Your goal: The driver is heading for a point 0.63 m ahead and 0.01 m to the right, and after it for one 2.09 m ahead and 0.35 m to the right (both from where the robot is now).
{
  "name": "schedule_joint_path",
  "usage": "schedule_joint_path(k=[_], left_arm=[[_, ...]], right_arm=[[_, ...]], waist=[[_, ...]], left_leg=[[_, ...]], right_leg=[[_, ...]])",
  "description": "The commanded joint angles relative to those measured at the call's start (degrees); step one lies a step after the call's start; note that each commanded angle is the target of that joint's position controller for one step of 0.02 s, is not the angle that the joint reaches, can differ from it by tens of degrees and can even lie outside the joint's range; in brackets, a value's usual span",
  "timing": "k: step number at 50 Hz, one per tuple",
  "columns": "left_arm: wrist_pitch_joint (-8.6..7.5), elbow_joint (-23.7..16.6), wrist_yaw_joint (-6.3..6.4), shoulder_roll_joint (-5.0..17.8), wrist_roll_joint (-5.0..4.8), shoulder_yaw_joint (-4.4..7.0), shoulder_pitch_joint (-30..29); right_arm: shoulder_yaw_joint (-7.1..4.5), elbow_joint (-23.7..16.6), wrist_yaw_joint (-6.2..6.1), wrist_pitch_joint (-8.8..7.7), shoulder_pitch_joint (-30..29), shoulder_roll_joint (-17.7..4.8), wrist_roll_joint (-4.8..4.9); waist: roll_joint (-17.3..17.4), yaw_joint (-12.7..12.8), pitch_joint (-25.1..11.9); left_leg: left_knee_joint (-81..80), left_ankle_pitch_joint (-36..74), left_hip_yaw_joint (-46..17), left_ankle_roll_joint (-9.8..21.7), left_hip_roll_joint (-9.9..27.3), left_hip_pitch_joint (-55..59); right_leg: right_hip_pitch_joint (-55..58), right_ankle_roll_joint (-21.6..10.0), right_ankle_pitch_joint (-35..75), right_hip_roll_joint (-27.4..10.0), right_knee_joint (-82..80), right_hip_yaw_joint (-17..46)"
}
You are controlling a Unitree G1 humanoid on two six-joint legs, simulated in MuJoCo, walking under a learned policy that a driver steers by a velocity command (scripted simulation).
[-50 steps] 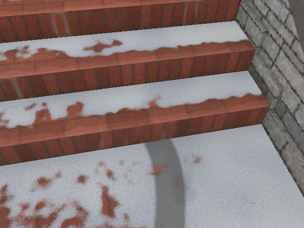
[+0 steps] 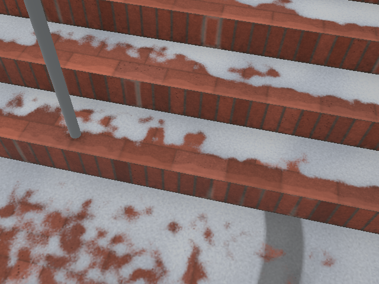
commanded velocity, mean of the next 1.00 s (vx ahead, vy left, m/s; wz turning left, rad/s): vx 0.21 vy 0.00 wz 0.21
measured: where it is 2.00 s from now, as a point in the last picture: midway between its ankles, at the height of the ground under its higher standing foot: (177, 234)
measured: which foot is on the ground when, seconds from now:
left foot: down 0.00-0.16, up 0.18-0.56, down 0.58-1.00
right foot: up 0.00-0.14, down 0.16-0.58, up 0.60-0.98, down 1.00-1.00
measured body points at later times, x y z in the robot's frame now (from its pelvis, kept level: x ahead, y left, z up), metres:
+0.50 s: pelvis +0.01 -0.03 +0.00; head +0.02 -0.04 +0.45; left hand +0.03 +0.25 -0.12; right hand +0.14 -0.27 -0.14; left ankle -0.06 +0.08 -0.72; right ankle +0.01 -0.13 -0.74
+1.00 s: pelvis +0.19 -0.01 -0.02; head +0.22 -0.01 +0.42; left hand +0.35 +0.26 -0.12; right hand +0.14 -0.28 -0.17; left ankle -0.04 +0.07 -0.74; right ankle +0.32 -0.08 -0.74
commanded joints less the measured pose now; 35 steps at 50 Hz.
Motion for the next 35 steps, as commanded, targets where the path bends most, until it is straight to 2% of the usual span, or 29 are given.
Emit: schedule_joint_path(k=[1, 5, 7, 8, 9, 10, 11, 12, 13, 14, 15, 16, 18, 19, 21, 22, 24, 26, 27, 28, 29, 30, 31, 32, 33, 35], left_arm=[[-1.02, -5.13, 0.31, 3.92, -0.39, 0.34, -2.78], [-1.73, -6.01, 0.64, 4.54, -0.99, 0.13, -0.03], [-2.47, -5.04, 0.77, 4.03, -1.00, -0.16, 5.06], [-3.05, -4.40, 1.27, 5.77, -0.59, 0.21, 6.94], [-3.21, -5.32, 1.73, 9.93, 0.39, 0.73, 5.36], [-2.68, -6.62, 1.38, 13.85, 0.51, 1.44, 1.53], [-2.65, -6.64, 1.01, 10.71, 0.42, 0.77, 1.90], [-2.85, -6.87, 0.72, 7.38, -0.16, -0.21, -0.80], [-3.05, -7.32, 0.73, 5.63, -0.07, -0.75, -3.33], [-3.41, -7.12, 0.99, 5.69, -0.17, -0.86, -3.27], [-3.66, -6.71, 1.01, 5.59, -0.22, -0.97, -2.22], [-3.68, -6.13, 0.77, 5.63, 0.13, -0.97, -0.64], [-3.81, -4.82, 0.57, 5.45, 0.13, -1.11, 1.61], [-3.79, -4.02, 0.40, 5.75, 0.31, -1.05, 3.26], [-3.32, -2.14, -0.21, 7.81, 0.58, -0.25, 6.67], [-2.97, -1.36, -0.52, 8.63, 0.77, 0.13, 7.65], [-2.55, -0.40, -1.02, 9.26, 1.03, 0.64, 8.08], [-2.40, 0.08, -1.37, 9.20, 0.51, 0.98, 6.59], [-2.64, 0.46, -1.21, 8.38, -0.40, 0.81, 5.76], [-3.18, 0.05, -1.11, 6.76, -0.48, 0.43, 4.11], [-3.74, -1.96, -1.52, 3.07, -0.34, -0.49, 0.76], [-4.43, -5.03, -1.66, 2.14, -0.34, -0.88, -3.83], [-4.55, -5.16, -1.62, 6.61, 0.65, 0.28, -6.08], [-4.78, -3.37, -2.41, 6.56, 0.19, 0.51, -2.82], [-4.98, -1.56, -3.05, 6.28, 0.09, 0.47, 0.16], [-4.85, -0.46, -3.87, 5.82, 1.21, 0.49, 0.97]], right_arm=[[-2.58, -2.56, 0.06, -0.13, 2.94, -9.95, -0.33], [-2.93, -3.49, 0.73, 0.20, -0.58, -10.66, -0.31], [-2.81, -3.67, 0.84, 0.71, -4.03, -10.28, 0.35], [-2.37, -3.92, 0.46, 0.69, -4.63, -8.61, 0.94], [-1.17, -3.84, 0.24, 0.53, -0.59, -3.68, 0.84], [-1.90, -4.38, -0.34, 0.60, -0.98, -6.41, 0.08], [-2.40, -3.33, -0.45, 0.63, -0.20, -8.73, -1.01], [-2.52, -1.84, -0.14, 0.70, 0.40, -8.41, -0.75], [-2.30, -0.76, 0.20, 0.85, 1.14, -7.82, -0.52], [-2.10, -0.29, 0.55, 1.06, 1.39, -7.20, -0.72], [-1.81, 0.30, 0.76, 1.20, 1.65, -6.81, -0.81], [-1.45, 0.34, 1.05, 1.37, 0.83, -6.39, -0.66], [-0.68, 0.44, 1.12, 1.64, -1.66, -5.42, -0.07], [-0.11, 0.76, 1.16, 1.72, -2.25, -4.79, -0.20], [0.68, 0.80, 1.30, 1.52, -4.26, -4.36, -1.01], [0.82, 0.61, 1.38, 1.25, -5.68, -4.80, -1.22], [1.10, 0.82, 1.58, 0.36, -7.25, -5.26, -0.88], [1.67, 2.77, 1.45, -0.89, -3.51, -3.74, -0.69], [1.67, 4.45, 0.91, -1.69, -0.22, -3.39, -0.83], [1.39, 6.10, 0.32, -2.47, 4.11, -4.64, -0.98], [0.75, 7.39, -0.38, -3.34, 10.48, -8.14, -1.45], [-1.00, 8.27, -0.28, -3.57, 13.66, -14.81, -0.43], [-0.68, 8.88, -0.18, -3.74, 11.47, -11.94, -0.86], [0.29, 7.63, 0.09, -4.31, 6.71, -8.65, -0.44], [0.69, 6.96, 0.33, -4.82, 3.99, -7.10, -0.45], [1.22, 7.60, 0.32, -5.86, 4.24, -5.68, -0.35]], waist=[[8.04, -1.70, -4.23], [8.57, -0.26, -5.28], [7.59, 3.10, -5.35], [5.05, 3.89, -5.38], [-7.51, 0.98, -6.19], [-13.32, 0.77, -3.04], [-7.88, 0.39, -2.60], [-4.58, -1.07, -0.94], [-3.87, -1.97, -0.44], [-6.11, -1.92, -1.44], [-6.93, -1.27, -2.26], [-7.53, -0.59, -3.15], [-6.96, 0.92, -3.86], [-7.34, 1.87, -4.81], [-9.22, 3.99, -3.41], [-9.93, 4.58, -1.32], [-9.66, 4.59, 1.98], [-7.10, 1.73, 2.46], [-4.57, -0.26, 2.72], [-1.97, -2.57, 1.78], [7.25, -5.56, 0.46], [15.11, -7.28, 3.78], [7.72, -5.80, 9.31], [5.98, -2.42, 9.06], [6.39, -0.62, 7.48], [6.84, 0.28, 4.79]], left_leg=[[-3.61, 17.65, -17.65, 10.60, 15.53, 9.63], [-1.81, 21.69, -21.42, 8.65, 14.19, 6.17], [0.20, 17.65, -20.63, 5.06, 11.34, 2.27], [2.93, 10.33, -18.82, 1.69, 8.43, -2.52], [13.33, -7.48, -10.03, -1.59, 1.36, -7.85], [21.74, -22.94, -1.58, -2.74, -5.58, -14.19], [30.51, -22.78, -3.76, -2.99, -2.45, -12.25], [33.84, -19.17, -4.46, -3.20, -1.73, -11.65], [35.30, -16.00, -3.92, -3.87, -1.86, -11.24], [36.18, -14.05, -3.44, -4.50, -1.81, -11.74], [36.04, -13.65, -2.97, -5.37, -2.03, -11.73], [34.90, -13.80, -2.27, -6.13, -1.81, -11.58], [28.99, -13.93, -1.58, -7.04, -0.79, -10.78], [24.91, -13.82, -0.36, -7.02, -0.01, -9.66], [19.08, -15.60, 3.27, -6.47, 0.78, -8.33], [16.96, -16.93, 4.81, -5.93, 1.07, -8.06], [11.60, -17.42, 6.57, -4.20, 1.61, -5.51], [1.03, -10.58, 8.53, -1.59, 1.37, 3.63], [-5.02, -5.95, 9.05, -0.05, 0.82, 11.42], [-6.40, -6.44, 5.16, 1.25, 3.24, 20.63], [-13.57, -19.69, -9.97, 3.14, 14.77, 28.11], [-20.73, -32.07, -29.37, 9.23, 26.49, 26.43], [-20.79, -30.62, -28.76, 11.75, 27.38, 20.53], [-20.39, -26.39, -23.50, 10.26, 23.36, 19.97], [-20.52, -19.74, -18.09, 8.25, 20.26, 20.09], [-19.79, -6.37, -10.38, 6.94, 16.69, 19.90]], right_leg=[[-4.04, -0.37, -2.10, 0.73, -4.39, 0.62], [4.32, -1.80, -2.35, 2.57, -12.38, 0.79], [13.74, -2.71, 4.75, 2.87, -26.01, 0.26], [20.07, -3.50, 9.15, -0.85, -33.24, 3.08], [24.01, -6.13, 5.83, -14.75, -39.41, 17.01], [17.88, -13.42, 14.79, -22.22, -38.85, 27.41], [15.47, -16.33, 19.36, -22.31, -37.63, 25.81], [13.85, -15.49, 21.02, -18.64, -36.66, 19.89], [13.79, -13.44, 23.58, -14.61, -35.67, 13.97], [16.08, -12.68, 27.36, -12.80, -34.81, 11.24], [18.08, -12.68, 33.05, -11.69, -33.65, 9.16], [20.07, -13.16, 36.70, -11.50, -32.60, 8.02], [23.07, -13.79, 38.18, -11.80, -31.56, 7.55], [24.08, -13.73, 29.76, -11.68, -32.72, 7.97], [23.61, -14.37, 6.68, -11.80, -36.50, 11.24], [22.36, -14.83, -0.56, -12.24, -38.22, 12.98], [18.99, -14.93, -6.16, -12.65, -39.83, 14.27], [13.81, -13.78, -6.83, -11.36, -38.31, 12.50], [8.43, -12.33, -7.83, -9.93, -36.36, 11.25], [0.76, -10.47, -9.07, -8.19, -31.73, 9.02], [-8.84, -8.03, -9.99, -3.37, -17.56, 2.50], [-20.19, -6.49, -9.59, 2.92, -7.49, -5.20], [-20.99, -6.94, -5.64, -1.81, -1.22, -0.52], [-19.66, -6.84, -0.97, -2.84, 0.92, 0.53], [-17.84, -6.32, 2.13, -3.43, 1.75, 0.21], [-15.85, -5.07, 6.71, -3.87, 4.82, -1.82]])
